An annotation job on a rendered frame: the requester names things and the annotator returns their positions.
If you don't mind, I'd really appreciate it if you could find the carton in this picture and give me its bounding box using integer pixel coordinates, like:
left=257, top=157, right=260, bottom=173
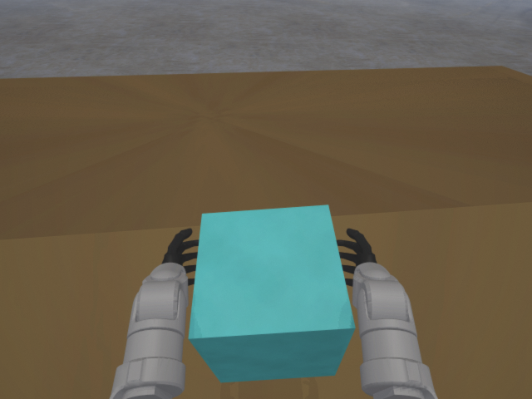
left=188, top=204, right=355, bottom=382

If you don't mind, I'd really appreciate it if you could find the robot right forearm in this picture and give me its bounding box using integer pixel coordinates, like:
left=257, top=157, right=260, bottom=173
left=352, top=262, right=438, bottom=399

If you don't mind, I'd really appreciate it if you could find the robot left forearm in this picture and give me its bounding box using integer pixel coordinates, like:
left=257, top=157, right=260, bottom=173
left=110, top=263, right=189, bottom=399

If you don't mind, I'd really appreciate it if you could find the robot right hand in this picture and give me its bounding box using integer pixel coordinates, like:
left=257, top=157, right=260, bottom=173
left=337, top=229, right=377, bottom=286

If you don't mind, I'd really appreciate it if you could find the robot left hand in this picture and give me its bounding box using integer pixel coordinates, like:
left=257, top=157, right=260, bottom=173
left=162, top=229, right=199, bottom=286

